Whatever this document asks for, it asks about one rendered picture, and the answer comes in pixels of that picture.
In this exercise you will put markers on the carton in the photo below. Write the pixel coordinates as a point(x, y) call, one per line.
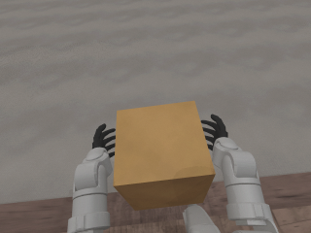
point(161, 156)

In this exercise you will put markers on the left robot hand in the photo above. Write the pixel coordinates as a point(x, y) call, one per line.
point(98, 141)

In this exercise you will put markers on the right robot forearm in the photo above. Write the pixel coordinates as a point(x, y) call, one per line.
point(245, 200)

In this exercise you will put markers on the left robot forearm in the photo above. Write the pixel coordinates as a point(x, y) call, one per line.
point(90, 190)

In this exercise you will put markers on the right robot thigh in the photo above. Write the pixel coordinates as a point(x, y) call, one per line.
point(197, 221)

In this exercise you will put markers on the right robot hand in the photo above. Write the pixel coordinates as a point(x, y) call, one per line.
point(219, 131)

